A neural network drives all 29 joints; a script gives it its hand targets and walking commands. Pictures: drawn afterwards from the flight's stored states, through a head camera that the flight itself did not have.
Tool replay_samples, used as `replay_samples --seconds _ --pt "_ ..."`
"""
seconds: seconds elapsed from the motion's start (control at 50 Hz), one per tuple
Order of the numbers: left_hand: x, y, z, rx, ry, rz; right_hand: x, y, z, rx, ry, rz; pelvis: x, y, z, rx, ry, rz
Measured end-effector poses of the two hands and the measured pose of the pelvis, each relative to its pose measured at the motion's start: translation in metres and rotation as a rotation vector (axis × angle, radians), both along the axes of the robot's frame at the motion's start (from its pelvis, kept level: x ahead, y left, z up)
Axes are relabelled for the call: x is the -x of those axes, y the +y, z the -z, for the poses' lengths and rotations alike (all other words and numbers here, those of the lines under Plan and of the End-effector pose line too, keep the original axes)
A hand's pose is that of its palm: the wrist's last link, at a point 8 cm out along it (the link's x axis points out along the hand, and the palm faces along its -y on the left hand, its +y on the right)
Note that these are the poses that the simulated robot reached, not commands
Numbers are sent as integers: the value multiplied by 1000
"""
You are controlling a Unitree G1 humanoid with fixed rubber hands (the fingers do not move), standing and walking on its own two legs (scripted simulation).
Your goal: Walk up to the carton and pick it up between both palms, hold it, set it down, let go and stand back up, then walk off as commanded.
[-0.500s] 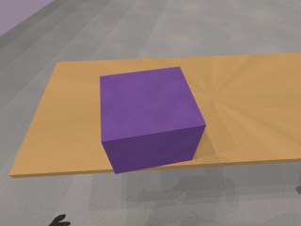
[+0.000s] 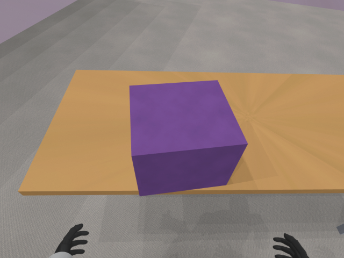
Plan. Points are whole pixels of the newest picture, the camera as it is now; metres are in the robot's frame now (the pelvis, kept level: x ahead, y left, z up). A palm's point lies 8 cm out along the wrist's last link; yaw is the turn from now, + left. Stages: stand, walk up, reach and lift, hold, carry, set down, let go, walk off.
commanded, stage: reach and lift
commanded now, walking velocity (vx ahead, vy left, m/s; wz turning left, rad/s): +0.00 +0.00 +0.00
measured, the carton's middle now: (179, 137) +0.44 -0.01 +0.00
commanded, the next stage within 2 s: none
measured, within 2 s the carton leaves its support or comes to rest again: neither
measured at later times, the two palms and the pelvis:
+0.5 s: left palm (74, 246) +0.16 +0.22 -0.04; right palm out of the picture +0.12 -0.27 -0.04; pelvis -0.01 +0.00 +0.01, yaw -3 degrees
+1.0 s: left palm (74, 239) +0.16 +0.22 -0.01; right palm (296, 247) +0.16 -0.25 -0.01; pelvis +0.01 +0.00 +0.01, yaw -1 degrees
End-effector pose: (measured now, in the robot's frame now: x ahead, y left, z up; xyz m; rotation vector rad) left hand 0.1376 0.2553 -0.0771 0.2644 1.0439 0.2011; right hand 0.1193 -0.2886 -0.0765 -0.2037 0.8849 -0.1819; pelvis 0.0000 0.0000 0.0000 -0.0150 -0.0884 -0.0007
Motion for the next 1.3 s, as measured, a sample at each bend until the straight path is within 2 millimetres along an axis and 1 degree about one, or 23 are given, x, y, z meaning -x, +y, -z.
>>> replay_samples --seconds 0.08,0.2,0.28,0.36,0.44,0.54,0.7,0.84,0.92,1.04,1.18,1.3 --pt "-2 -1 -11 -7 -47 16 3 7 -3 -31 -20 -12 5 4 -2 -3 2 11" --pt "-18 -17 -26 18 -155 49 6 19 -8 -76 -70 -19 11 7 -5 -11 3 26" --pt "-25 -28 -32 38 -205 56 8 20 -14 -86 -106 -18 12 8 -6 -16 1 37" --pt "-26 -33 -34 50 -238 41 7 17 -22 -84 -137 -25 12 7 -7 -20 0 46" --pt "-22 -33 -35 55 -268 10 2 15 -32 -82 -167 -45 11 4 -7 -23 4 49" --pt "-15 -30 -37 57 -311 -27 -9 14 -43 -89 -208 -68 10 1 -8 -22 15 42" --pt "-13 -31 -46 73 -398 -47 -26 22 -51 -125 -282 -82 4 -1 -9 -17 33 25" --pt "-18 -34 -57 89 -486 -34 -32 35 -54 -162 -351 -79 -3 1 -9 -14 35 17" --pt "-21 -37 -63 97 -534 -24 -34 39 -59 -171 -394 -79 -6 2 -9 -12 32 18" --pt "-26 -42 -71 111 -599 -13 -38 38 -71 -169 -454 -88 -9 3 -9 -10 27 24" --pt "-32 -49 -81 128 -677 -15 -45 35 -86 -173 -503 -114 -7 2 -9 -11 25 29" --pt "-41 -56 -85 140 -707 -13 -55 35 -92 -183 -523 -125 -3 1 -9 -13 30 29"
